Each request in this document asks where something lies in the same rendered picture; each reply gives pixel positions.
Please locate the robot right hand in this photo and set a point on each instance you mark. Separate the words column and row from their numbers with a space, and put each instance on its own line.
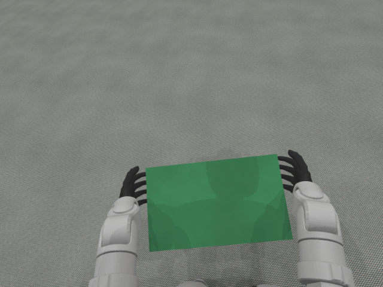
column 299, row 170

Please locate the carton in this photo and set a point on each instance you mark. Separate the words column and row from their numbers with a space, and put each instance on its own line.
column 216, row 203

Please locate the robot left hand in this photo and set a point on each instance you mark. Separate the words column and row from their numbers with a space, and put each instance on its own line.
column 128, row 188

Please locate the right robot forearm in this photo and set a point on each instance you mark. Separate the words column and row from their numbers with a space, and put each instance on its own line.
column 321, row 249

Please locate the left robot forearm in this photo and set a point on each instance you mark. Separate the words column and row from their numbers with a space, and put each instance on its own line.
column 118, row 246

